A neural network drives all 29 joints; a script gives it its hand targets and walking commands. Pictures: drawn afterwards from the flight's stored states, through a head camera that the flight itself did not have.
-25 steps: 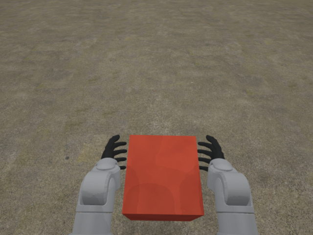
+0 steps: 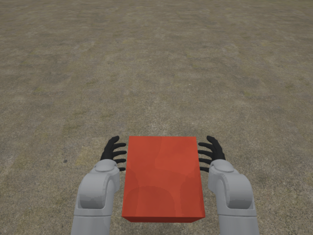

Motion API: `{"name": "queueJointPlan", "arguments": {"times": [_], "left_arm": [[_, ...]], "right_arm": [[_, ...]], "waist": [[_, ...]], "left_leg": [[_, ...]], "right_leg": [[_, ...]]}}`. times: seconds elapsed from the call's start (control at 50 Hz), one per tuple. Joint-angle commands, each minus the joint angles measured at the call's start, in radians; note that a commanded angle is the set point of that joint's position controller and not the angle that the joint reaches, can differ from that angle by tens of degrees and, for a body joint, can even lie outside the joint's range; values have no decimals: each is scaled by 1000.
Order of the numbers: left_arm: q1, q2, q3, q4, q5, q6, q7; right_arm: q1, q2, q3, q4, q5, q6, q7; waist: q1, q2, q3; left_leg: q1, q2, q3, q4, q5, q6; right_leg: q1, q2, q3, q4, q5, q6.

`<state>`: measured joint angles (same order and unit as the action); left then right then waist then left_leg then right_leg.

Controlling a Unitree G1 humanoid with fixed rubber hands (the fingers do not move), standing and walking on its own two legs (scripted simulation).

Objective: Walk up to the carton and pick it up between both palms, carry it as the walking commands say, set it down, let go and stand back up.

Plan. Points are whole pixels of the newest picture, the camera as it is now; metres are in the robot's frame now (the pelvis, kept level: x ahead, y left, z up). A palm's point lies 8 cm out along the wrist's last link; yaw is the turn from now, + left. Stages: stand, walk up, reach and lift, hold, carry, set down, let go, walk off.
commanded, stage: carry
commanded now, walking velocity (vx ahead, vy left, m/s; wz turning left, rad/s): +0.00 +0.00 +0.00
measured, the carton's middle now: (161, 181) +0.30 +0.00 -0.01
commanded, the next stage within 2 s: hold in 0.62 s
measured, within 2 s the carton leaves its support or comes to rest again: neither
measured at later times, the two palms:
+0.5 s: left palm (107, 164) +0.28 +0.13 +0.09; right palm (218, 164) +0.29 -0.13 +0.09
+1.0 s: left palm (100, 175) +0.28 +0.15 +0.05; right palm (206, 176) +0.28 -0.11 +0.05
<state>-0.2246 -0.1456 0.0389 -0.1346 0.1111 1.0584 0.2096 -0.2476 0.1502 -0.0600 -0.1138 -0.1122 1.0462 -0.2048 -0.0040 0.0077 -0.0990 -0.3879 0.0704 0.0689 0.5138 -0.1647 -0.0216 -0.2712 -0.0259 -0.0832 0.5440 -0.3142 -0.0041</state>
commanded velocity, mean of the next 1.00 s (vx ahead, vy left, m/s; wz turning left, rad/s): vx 0.00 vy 0.00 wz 0.00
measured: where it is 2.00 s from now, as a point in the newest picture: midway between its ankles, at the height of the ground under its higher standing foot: outside the picture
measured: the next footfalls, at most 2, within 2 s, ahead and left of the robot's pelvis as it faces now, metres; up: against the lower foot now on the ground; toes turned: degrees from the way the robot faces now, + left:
none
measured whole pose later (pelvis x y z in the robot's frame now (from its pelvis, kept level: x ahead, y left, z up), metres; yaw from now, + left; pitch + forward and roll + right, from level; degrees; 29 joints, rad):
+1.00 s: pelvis -0.02 +0.02 +0.01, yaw -4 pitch -8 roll +0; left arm -0.29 -0.16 0.19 0.26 0.27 0.75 0.05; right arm -0.35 0.17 -0.18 0.36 -0.28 0.72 -0.03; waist 0.04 -0.01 0.04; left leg -0.16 0.00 -0.06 0.44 -0.14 -0.01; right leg -0.06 0.00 0.04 0.46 -0.26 0.00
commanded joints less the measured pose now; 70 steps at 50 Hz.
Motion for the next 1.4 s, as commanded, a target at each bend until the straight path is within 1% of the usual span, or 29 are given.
{"name": "queueJointPlan", "arguments": {"times": [0.0, 0.6, 0.62, 0.64, 0.66, 0.68, 0.7, 0.72, 0.74, 0.76, 0.78, 0.8, 0.82, 0.84, 0.86, 0.88, 0.9, 0.94, 0.98, 1.02, 1.06, 1.1, 1.12, 1.18, 1.26, 1.38], "left_arm": [[-344, -951, -445, -120, -271, -25, -198], [-331, -976, -465, -191, -310, 41, -189], [-126, -625, -114, 160, 34, -80, -228], [-157, -505, -45, 475, 5, -174, -226], [-119, -542, -137, 275, -40, -263, -244], [-164, -682, -240, 169, -77, -305, -269], [-257, -801, -342, 108, -127, -331, -291], [-395, -888, -460, 28, -176, -362, -317], [-441, -940, -521, -13, -207, -383, -337], [-434, -949, -547, -32, -225, -386, -344], [-403, -947, -550, -18, -223, -381, -348], [-373, -937, -545, 15, -213, -371, -351], [-315, -926, -538, 35, -163, -358, -356], [-318, -916, -510, 72, -148, -350, -363], [-335, -914, -471, 132, -130, -341, -369], [-367, -923, -437, 190, -117, -335, -376], [-413, -942, -409, 241, -108, -333, -383], [-519, -987, -346, 340, -86, -344, -398], [-591, -1025, -268, 482, -53, -360, -407], [-644, -1048, -186, 609, -16, -381, -410], [-688, -1052, -104, 711, 24, -401, -405], [-728, -1059, -57, 769, 48, -423, -396], [-746, -1061, -41, 785, 57, -435, -391], [-787, -1052, 2, 815, 85, -477, -377], [-812, -1032, 28, 820, 120, -542, -359], [-805, -1018, 17, 816, 150, -642, -346]], "right_arm": [[-322, 938, 446, -101, 270, -14, 199], [-303, 967, 469, -150, 301, 52, 190], [-97, 616, 118, 201, -26, -66, 238], [-133, 504, 92, 521, -6, -157, 237], [-58, 577, 229, 353, 33, -248, 253], [-128, 684, 332, 256, 84, -299, 275], [-230, 776, 415, 196, 129, -338, 289], [-363, 857, 483, 93, 172, -376, 299], [-442, 917, 534, 30, 206, -400, 307], [-451, 936, 561, -7, 218, -409, 309], [-443, 945, 571, -9, 221, -406, 315], [-413, 944, 565, 26, 214, -396, 321], [-384, 1026, 616, 104, 215, -384, 339], [-380, 1012, 580, 139, 194, -373, 349], [-385, 993, 529, 193, 163, -363, 356], [-399, 978, 475, 251, 131, -357, 364], [-421, 969, 424, 306, 103, -357, 373], [-493, 971, 330, 411, 54, -375, 400], [-566, 975, 240, 527, 9, -400, 425], [-647, 974, 161, 646, -25, -430, 445], [-716, 957, 95, 741, -55, -461, 457], [-771, 935, 42, 796, -80, -493, 461], [-793, 929, 21, 817, -92, -508, 461], [-846, 922, -18, 866, -122, -555, 457], [-867, 928, -40, 906, -150, -618, 444], [-850, 914, -46, 910, -174, -713, 417]], "waist": [[0, -5, -230], [-3, -3, -234], [44, -70, 221], [53, -54, 217], [45, -42, 91], [45, -27, -33], [32, -28, -174], [-2, -57, -303], [-4, -45, -393], [-7, -30, -415], [3, -15, -394], [9, -4, -345], [112, 49, -311], [96, 32, -250], [82, 12, -177], [60, -4, -111], [37, -12, -57], [10, -9, 5], [15, -11, 22], [34, -1, 21], [52, 13, 18], [53, 27, 22], [53, 31, 22], [64, 22, -4], [79, 12, -75], [67, 16, -188]], "left_leg": [[154, 83, -65, -43, 141, 29], [154, 84, -57, -33, 162, 42], [313, -154, -159, -116, 4, 60], [253, -142, -174, -105, 49, 64], [291, -127, -164, -79, 170, 63], [335, -131, -157, -68, 303, 54], [391, -143, -165, -61, 389, 39], [426, -157, -168, -36, 422, 34], [440, -168, -158, -32, 441, 25], [451, -174, -153, -33, 423, 24], [454, -174, -153, -40, 395, 24], [451, -173, -155, -50, 356, 25], [440, -173, -143, -68, 355, 42], [425, -168, -148, -80, 300, 46], [424, -166, -151, -94, 226, 51], [433, -164, -153, -105, 144, 56], [439, -162, -156, -115, 57, 57], [435, -157, -158, -127, -92, 49], [410, -151, -165, -130, -165, 40], [403, -146, -176, -130, -203, 32], [392, -142, -180, -126, -218, 26], [376, -134, -188, -118, -228, 19], [366, -131, -190, -110, -227, 16], [353, -130, -188, -77, -210, 16], [342, -136, -178, -32, -150, 20], [312, -155, -154, 13, -49, 15]], "right_leg": [[18, -110, 83, -104, 150, -12], [9, -108, 77, -96, 153, -18], [-10, 78, 180, -251, 62, -9], [15, 83, 185, -232, 100, -21], [71, 77, 187, -198, 236, 0], [137, 83, 187, -173, 399, 7], [205, 99, 186, -151, 519, 6], [225, 106, 190, -112, 614, 10], [264, 106, 193, -96, 667, 13], [267, 100, 197, -102, 648, 14], [250, 97, 199, -116, 596, 11], [223, 95, 198, -134, 525, 4], [201, 95, 191, -161, 501, -7], [181, 97, 186, -175, 425, -6], [136, 98, 180, -195, 319, -6], [91, 98, 177, -214, 214, -10], [56, 98, 174, -227, 114, -19], [7, 97, 177, -232, -42, -38], [0, 100, 177, -215, -111, -50], [-23, 105, 171, -189, -129, -58], [-46, 107, 168, -166, -132, -64], [-78, 110, 167, -144, -127, -71], [-95, 110, 169, -135, -124, -75], [-138, 110, 179, -114, -124, -84], [-192, 113, 186, -86, -97, -86], [-264, 126, 175, -47, -39, -76]]}}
